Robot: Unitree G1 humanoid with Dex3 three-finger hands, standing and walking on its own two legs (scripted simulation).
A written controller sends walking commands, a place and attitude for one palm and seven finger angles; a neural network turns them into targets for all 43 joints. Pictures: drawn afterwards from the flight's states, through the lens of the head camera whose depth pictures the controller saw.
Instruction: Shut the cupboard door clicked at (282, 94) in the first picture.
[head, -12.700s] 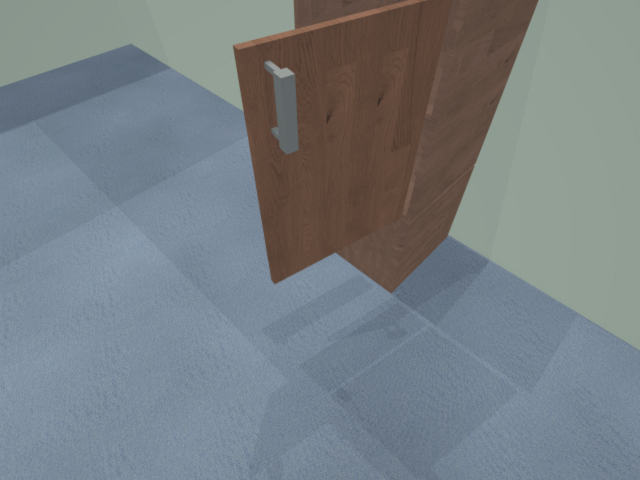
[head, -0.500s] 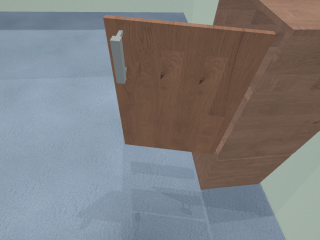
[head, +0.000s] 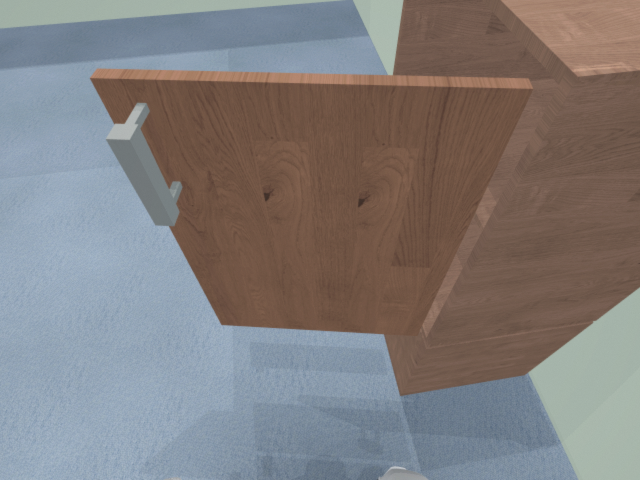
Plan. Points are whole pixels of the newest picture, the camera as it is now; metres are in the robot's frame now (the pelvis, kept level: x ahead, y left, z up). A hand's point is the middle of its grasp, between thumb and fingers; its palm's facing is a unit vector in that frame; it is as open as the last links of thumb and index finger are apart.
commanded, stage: come to a stop and stand still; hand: left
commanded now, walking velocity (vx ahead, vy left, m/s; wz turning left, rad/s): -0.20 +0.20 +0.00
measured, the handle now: (154, 167) +0.42 +0.20 +0.17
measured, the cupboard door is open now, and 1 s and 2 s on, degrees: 77 77 77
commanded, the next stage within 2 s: look again from close up in 1.06 s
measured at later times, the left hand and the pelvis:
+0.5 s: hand out of the picture -0.03 +0.23 -0.17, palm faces +0.07 -0.98 -0.19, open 7.4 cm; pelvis -0.05 +0.05 +0.01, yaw +0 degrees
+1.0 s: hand out of the picture -0.11 +0.18 -0.17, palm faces +0.04 -0.99 -0.12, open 7.4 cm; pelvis -0.09 +0.03 +0.01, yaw +0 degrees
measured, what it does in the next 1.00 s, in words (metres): steps on the spot: left foot, then right foot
